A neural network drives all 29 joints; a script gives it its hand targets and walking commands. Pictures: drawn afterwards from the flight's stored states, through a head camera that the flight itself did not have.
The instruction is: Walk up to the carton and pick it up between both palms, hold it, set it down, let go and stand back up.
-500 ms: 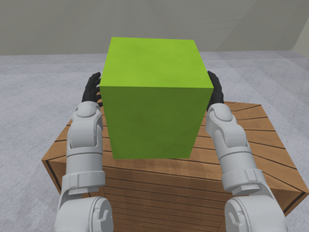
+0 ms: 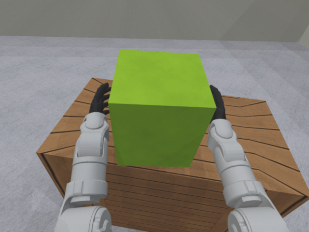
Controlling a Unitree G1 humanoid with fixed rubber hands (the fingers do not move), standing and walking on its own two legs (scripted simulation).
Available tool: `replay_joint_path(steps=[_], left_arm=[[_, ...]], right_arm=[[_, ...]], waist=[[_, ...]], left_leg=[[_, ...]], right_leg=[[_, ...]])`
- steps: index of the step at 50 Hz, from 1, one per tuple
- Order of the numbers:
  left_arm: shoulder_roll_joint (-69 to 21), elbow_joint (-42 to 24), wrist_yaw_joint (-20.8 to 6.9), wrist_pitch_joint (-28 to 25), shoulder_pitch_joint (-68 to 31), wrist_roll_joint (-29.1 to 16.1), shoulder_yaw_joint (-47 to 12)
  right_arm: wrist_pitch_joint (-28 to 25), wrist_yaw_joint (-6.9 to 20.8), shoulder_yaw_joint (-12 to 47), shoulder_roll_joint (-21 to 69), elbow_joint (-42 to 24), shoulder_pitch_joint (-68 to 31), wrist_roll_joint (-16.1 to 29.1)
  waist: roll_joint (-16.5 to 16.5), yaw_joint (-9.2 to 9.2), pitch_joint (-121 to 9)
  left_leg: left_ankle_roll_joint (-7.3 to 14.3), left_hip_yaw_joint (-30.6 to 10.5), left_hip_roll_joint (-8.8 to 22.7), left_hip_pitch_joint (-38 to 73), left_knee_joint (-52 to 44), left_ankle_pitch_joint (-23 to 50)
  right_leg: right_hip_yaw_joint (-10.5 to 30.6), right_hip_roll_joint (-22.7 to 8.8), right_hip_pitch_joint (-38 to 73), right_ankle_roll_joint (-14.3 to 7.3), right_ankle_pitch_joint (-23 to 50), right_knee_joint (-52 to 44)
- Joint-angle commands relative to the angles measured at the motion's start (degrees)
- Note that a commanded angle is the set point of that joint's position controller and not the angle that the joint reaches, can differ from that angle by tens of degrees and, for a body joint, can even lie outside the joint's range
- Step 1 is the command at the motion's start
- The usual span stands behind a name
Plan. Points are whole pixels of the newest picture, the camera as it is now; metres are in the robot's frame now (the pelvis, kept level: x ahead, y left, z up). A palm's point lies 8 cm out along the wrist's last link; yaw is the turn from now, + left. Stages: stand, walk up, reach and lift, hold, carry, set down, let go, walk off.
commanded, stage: set down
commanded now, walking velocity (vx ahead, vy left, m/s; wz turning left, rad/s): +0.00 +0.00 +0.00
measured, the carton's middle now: (156, 111) +0.41 +0.00 +0.13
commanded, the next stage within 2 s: none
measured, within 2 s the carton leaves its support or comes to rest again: neither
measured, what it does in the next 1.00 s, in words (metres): stands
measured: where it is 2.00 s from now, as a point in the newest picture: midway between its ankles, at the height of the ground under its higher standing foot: outside the picture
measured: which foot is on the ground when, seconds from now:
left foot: down 0.00-1.00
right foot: down 0.00-1.00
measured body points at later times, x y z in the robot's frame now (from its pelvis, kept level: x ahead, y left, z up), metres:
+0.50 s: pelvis +0.01 +0.00 +0.00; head -0.01 +0.03 +0.45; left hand +0.41 +0.16 +0.12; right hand +0.40 -0.15 +0.13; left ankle +0.02 +0.10 -0.75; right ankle +0.00 -0.10 -0.75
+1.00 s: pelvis +0.01 +0.00 +0.00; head +0.01 +0.01 +0.45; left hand +0.42 +0.15 +0.09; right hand +0.41 -0.16 +0.11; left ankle +0.02 +0.10 -0.75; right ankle +0.00 -0.10 -0.75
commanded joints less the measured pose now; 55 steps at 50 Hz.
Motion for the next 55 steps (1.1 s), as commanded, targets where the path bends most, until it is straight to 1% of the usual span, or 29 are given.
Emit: replay_joint_path(steps=[1,2,3,4,5,8,11,12,14,15,18,22,23,24,26,28,30,31,32,35,36,37,42,44,46,48,50,52,55], left_arm=[[-30.6,-10.0,-10.2,-5.6,-45.4,-7.2,-28.5],[-30.8,-9.0,-10.1,-6.0,-44.7,-7.4,-28.1],[-30.8,-9.8,-9.9,-6.8,-46.1,-7.9,-28.9],[-30.9,-8.4,-9.7,-7.2,-46.2,-7.9,-28.4],[-30.9,-7.5,-9.5,-7.6,-46.2,-7.9,-27.8],[-31.7,-5.8,-9.6,-9.0,-46.9,-7.8,-27.5],[-31.4,-4.6,-9.7,-10.0,-47.0,-7.9,-26.6],[-31.6,-4.5,-9.7,-10.4,-46.7,-7.5,-27.0],[-32.1,-1.4,-9.7,-10.9,-46.2,-7.3,-26.6],[-31.7,-0.4,-9.8,-11.0,-45.5,-6.1,-25.4],[-32.0,1.5,-10.3,-11.7,-45.5,-6.3,-24.3],[-33.4,0.4,-9.0,-15.3,-48.7,-7.2,-25.7],[-33.4,0.7,-8.6,-15.8,-49.6,-6.9,-26.1],[-33.5,1.9,-8.3,-16.0,-49.2,-6.2,-25.4],[-32.3,4.6,-8.2,-16.6,-48.9,-6.1,-23.8],[-32.4,6.7,-8.4,-17.0,-48.4,-5.6,-22.2],[-34.2,7.1,-8.3,-18.4,-51.0,-6.7,-23.1],[-34.8,6.7,-7.8,-19.3,-52.7,-7.2,-23.5],[-35.1,7.1,-7.4,-20.2,-53.5,-7.5,-23.6],[-34.8,7.7,-5.9,-22.2,-55.9,-6.8,-23.6],[-34.3,9.9,-6.0,-22.2,-53.7,-6.1,-22.2],[-33.9,11.8,-6.1,-22.3,-53.1,-5.9,-20.8],[-31.3,16.4,-7.5,-23.9,-52.7,-4.4,-16.1],[-31.6,17.5,-7.7,-24.5,-54.4,-3.6,-14.7],[-31.1,19.0,-8.1,-24.9,-53.3,-3.4,-13.4],[-30.3,19.0,-8.0,-26.1,-53.7,-3.5,-12.9],[-28.8,19.9,-8.1,-27.0,-54.1,-2.9,-11.5],[-28.1,19.4,-8.4,-27.6,-55.3,-2.4,-11.1],[-28.9,21.6,-8.3,-29.3,-55.8,-2.9,-11.3]], right_arm=[[-6.9,7.0,20.6,30.6,-17.7,-50.8,0.1],[-7.1,7.0,20.8,29.9,-18.5,-51.7,0.4],[-7.3,7.0,21.0,30.5,-17.8,-51.9,0.6],[-7.6,7.0,20.5,30.4,-17.9,-52.7,0.4],[-7.6,7.0,20.1,30.2,-17.8,-52.8,0.0],[-7.9,6.9,18.8,30.4,-14.5,-52.1,-0.9],[-8.5,6.9,17.9,30.2,-13.6,-51.3,-2.0],[-8.7,7.0,17.0,30.2,-12.7,-50.5,-2.6],[-9.2,7.1,16.7,29.9,-11.7,-51.1,-2.9],[-9.1,7.2,15.5,29.5,-9.1,-49.6,-3.7],[-9.9,7.5,13.2,29.4,-6.0,-47.7,-5.6],[-12.0,8.2,14.3,31.3,-8.1,-50.8,-5.0],[-12.2,8.3,13.0,30.9,-7.1,-50.6,-5.5],[-12.4,8.5,13.3,31.0,-6.7,-50.8,-5.8],[-12.3,8.8,12.2,30.0,-4.4,-50.6,-7.0],[-12.3,9.1,10.5,30.2,-1.8,-49.3,-7.8],[-13.2,9.7,10.4,31.6,-3.2,-51.4,-7.9],[-13.6,9.9,9.8,32.3,-2.9,-52.6,-8.5],[-14.0,10.1,10.3,32.7,-3.7,-54.3,-8.8],[-14.5,11.0,8.4,32.3,-0.7,-53.2,-10.0],[-14.4,11.1,7.7,31.4,0.0,-52.0,-10.8],[-14.4,11.2,7.0,31.1,1.2,-51.8,-11.1],[-14.2,11.1,4.4,32.2,4.5,-50.8,-12.5],[-14.1,11.4,3.3,33.6,6.9,-49.9,-14.0],[-14.6,11.8,2.2,33.2,6.8,-49.8,-14.9],[-15.3,12.0,2.1,33.5,5.6,-49.9,-16.2],[-15.5,12.0,1.1,33.9,5.5,-50.1,-16.7],[-15.8,12.1,-0.6,34.2,7.7,-48.3,-18.0],[-16.8,12.5,-2.4,33.7,9.3,-48.0,-19.7]], waist=[[5.4,1.30,-31.4],[5.4,1.62,-32.5],[5.2,1.17,-35.0],[5.0,1.84,-34.7],[4.8,1.20,-35.0],[5.1,1.53,-33.8],[4.0,0.76,-34.9],[4.6,0.44,-34.1],[4.3,0.52,-33.0],[4.6,0.74,-31.1],[4.7,-0.57,-29.8],[6.4,0.84,-35.0],[6.9,0.51,-34.9],[7.2,0.95,-35.0],[4.8,1.01,-34.2],[4.5,1.73,-33.3],[6.0,2.05,-36.4],[5.7,1.80,-38.9],[5.8,2.67,-40.1],[7.2,2.63,-41.2],[6.7,2.41,-39.4],[5.2,3.11,-38.5],[3.7,4.16,-36.9],[3.3,3.64,-36.2],[2.7,4.03,-36.8],[2.7,4.83,-38.7],[1.8,4.79,-38.0],[1.8,4.41,-38.8],[3.9,4.02,-39.5]], left_leg=[[-1.9,1.2,-2.0,6.4,-1.6,14.4],[-2.1,0.7,-2.0,6.9,-1.5,15.8],[-2.2,1.3,-2.0,8.1,-0.9,16.4],[-2.5,0.8,-1.9,7.8,-1.0,17.7],[-2.5,0.7,-1.8,8.0,-0.9,17.8],[-2.8,0.9,-1.7,7.3,-0.6,18.3],[-3.2,1.0,-1.7,8.5,-0.3,19.4],[-3.7,0.9,-1.5,8.3,-0.3,21.0],[-3.5,0.7,-1.3,9.1,-0.5,21.3],[-3.6,1.1,-1.6,8.6,-0.8,20.0],[-3.8,1.5,-1.3,7.6,-1.3,18.1],[-4.6,0.8,-1.0,8.1,-0.1,24.4],[-4.7,1.3,-0.9,8.5,0.3,25.0],[-4.8,1.5,-1.1,8.3,0.5,24.8],[-4.2,1.0,-0.5,7.9,-0.1,22.7],[-4.2,1.7,-0.3,7.5,-0.8,20.8],[-4.0,2.3,-0.6,6.3,-0.9,20.3],[-4.3,1.7,-0.3,6.8,-0.6,21.6],[-4.5,1.3,-0.4,6.7,-0.2,22.6],[-5.1,1.9,0.2,7.4,0.3,24.6],[-5.2,1.9,0.2,6.6,0.7,23.9],[-4.8,1.8,0.3,5.9,0.3,24.2],[-3.4,2.7,-0.3,-0.3,-2.2,18.4],[-3.3,3.6,-0.5,0.1,-2.6,18.3],[-3.0,4.2,-0.6,-0.6,-3.0,17.2],[-2.6,4.2,-0.8,-2.2,-2.9,17.6],[-2.1,4.5,-0.8,-4.1,-3.6,16.0],[-2.1,5.2,-0.7,-4.4,-4.0,15.6],[-2.9,4.9,-0.3,-2.4,-3.1,17.0]], right_leg=[[0.1,0.8,8.0,4.1,19.8,1.4],[0.1,1.2,8.5,3.9,21.4,1.8],[0.3,1.0,8.7,4.1,22.3,1.9],[-0.2,1.6,8.2,4.1,23.0,2.0],[-0.1,1.6,8.3,4.1,22.6,1.4],[-0.1,1.7,8.0,3.8,23.0,1.8],[-0.2,1.9,8.7,3.8,24.2,1.6],[-0.3,2.0,8.2,3.6,25.2,1.5],[-0.2,1.7,7.3,3.6,24.5,0.9],[-0.2,1.9,7.5,3.7,22.8,0.6],[-0.3,1.6,7.0,3.3,20.2,0.0],[-0.4,1.7,7.8,3.0,25.2,1.2],[-0.3,1.9,7.7,3.0,25.3,1.3],[-0.3,1.5,7.9,3.0,24.8,1.1],[-0.2,1.6,6.8,3.1,23.7,0.8],[-0.1,1.7,6.9,3.0,22.0,0.6],[0.3,1.3,6.7,2.6,21.8,0.7],[-0.1,1.6,6.0,2.5,22.5,1.1],[-0.1,1.5,5.7,2.5,23.6,1.5],[0.3,1.6,5.2,2.1,24.0,1.6],[0.0,1.8,5.3,2.0,23.4,1.1],[0.3,1.9,5.4,2.1,23.5,1.4],[1.3,0.8,10.2,2.8,25.1,1.5],[1.0,0.5,9.5,3.5,26.6,2.3],[1.3,0.5,10.8,3.2,25.5,2.2],[1.9,-0.1,12.6,3.4,28.1,2.7],[2.2,-0.2,13.9,4.0,29.6,3.3],[2.2,-0.6,13.9,4.0,28.2,3.3],[1.5,-0.1,9.8,3.1,25.9,2.7]])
